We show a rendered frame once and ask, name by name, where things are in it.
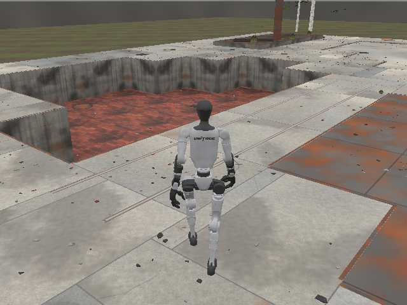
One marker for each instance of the robot right upper arm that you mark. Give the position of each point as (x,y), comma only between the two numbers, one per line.
(226,144)

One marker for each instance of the left robot shin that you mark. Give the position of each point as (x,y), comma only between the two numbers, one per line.
(191,219)

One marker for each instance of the right robot hand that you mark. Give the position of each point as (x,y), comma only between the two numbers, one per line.
(226,178)

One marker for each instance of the robot left upper arm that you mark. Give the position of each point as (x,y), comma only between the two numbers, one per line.
(181,145)

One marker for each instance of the robot left thigh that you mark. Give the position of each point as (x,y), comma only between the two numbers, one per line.
(188,185)

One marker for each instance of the left robot hand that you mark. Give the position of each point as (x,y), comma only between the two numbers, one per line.
(173,193)

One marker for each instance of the robot left forearm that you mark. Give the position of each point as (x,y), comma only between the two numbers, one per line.
(176,175)

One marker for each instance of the robot right forearm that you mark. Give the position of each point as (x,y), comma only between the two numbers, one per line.
(230,167)

